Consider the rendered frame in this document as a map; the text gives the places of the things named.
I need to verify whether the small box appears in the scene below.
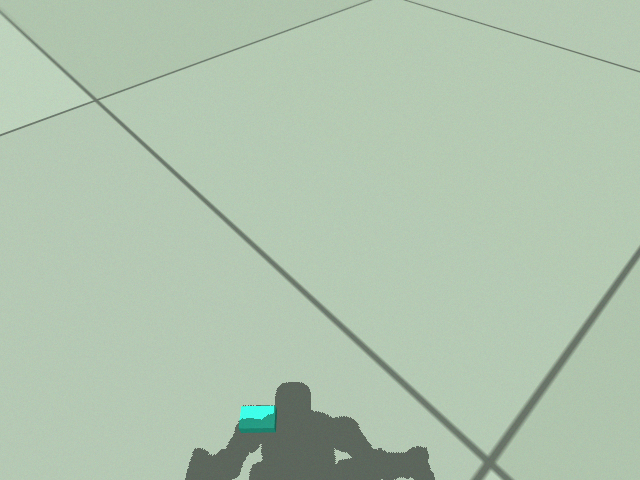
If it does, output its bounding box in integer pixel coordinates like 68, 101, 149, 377
239, 406, 277, 433

